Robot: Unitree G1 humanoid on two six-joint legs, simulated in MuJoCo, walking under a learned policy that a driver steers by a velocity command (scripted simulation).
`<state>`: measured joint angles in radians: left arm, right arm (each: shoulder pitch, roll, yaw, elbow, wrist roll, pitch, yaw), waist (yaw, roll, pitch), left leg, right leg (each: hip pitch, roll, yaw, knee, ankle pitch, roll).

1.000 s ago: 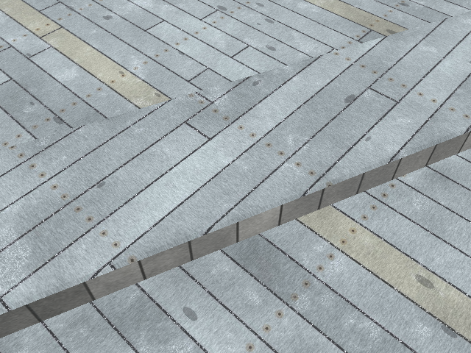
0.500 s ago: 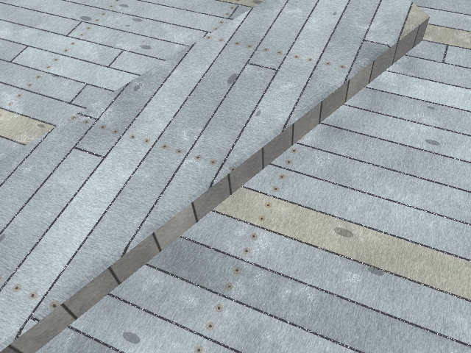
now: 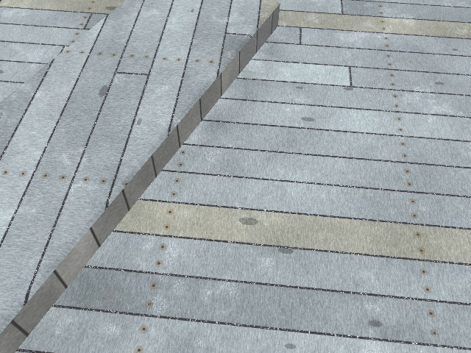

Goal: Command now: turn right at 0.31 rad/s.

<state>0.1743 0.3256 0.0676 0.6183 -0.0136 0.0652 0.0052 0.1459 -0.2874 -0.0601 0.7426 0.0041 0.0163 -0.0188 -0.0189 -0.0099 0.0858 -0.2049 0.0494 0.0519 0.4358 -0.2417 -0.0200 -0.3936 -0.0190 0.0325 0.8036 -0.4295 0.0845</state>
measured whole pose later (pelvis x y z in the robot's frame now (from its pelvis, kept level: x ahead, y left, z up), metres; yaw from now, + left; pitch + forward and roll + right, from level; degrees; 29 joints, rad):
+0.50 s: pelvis +0.10 -0.01 +0.00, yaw -2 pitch +2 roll -1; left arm 0.38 0.31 0.06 0.74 -0.02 -0.04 0.00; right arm 0.12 -0.31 -0.04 0.77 0.02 -0.07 0.04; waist 0.07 0.02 0.00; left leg -0.46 0.05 0.01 0.56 -0.15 0.00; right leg -0.01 0.02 0.03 0.28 -0.30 -0.01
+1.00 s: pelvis +0.33 +0.01 -0.01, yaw -1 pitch +1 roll +2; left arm 0.11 0.26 0.03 0.66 0.01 -0.07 -0.03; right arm 0.31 -0.29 -0.03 0.86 0.01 -0.04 -0.01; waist -0.06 -0.04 0.04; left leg -0.02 -0.06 0.03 0.37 -0.37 0.04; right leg -0.46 -0.02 0.01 0.47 0.06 -0.03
